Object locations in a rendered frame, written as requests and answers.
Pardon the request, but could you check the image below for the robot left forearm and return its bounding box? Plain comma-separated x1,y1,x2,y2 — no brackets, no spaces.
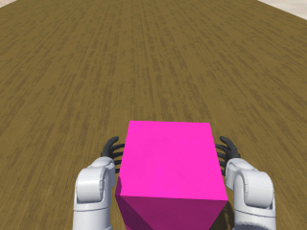
72,156,116,230

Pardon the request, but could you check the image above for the robot left hand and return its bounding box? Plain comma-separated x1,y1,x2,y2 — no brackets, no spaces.
101,136,125,173

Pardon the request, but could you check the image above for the carton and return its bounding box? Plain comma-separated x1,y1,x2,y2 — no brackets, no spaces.
115,121,228,230

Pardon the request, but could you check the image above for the robot right forearm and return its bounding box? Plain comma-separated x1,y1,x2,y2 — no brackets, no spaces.
225,158,276,230

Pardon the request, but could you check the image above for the robot right hand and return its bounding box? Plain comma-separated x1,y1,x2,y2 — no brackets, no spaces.
214,136,241,176

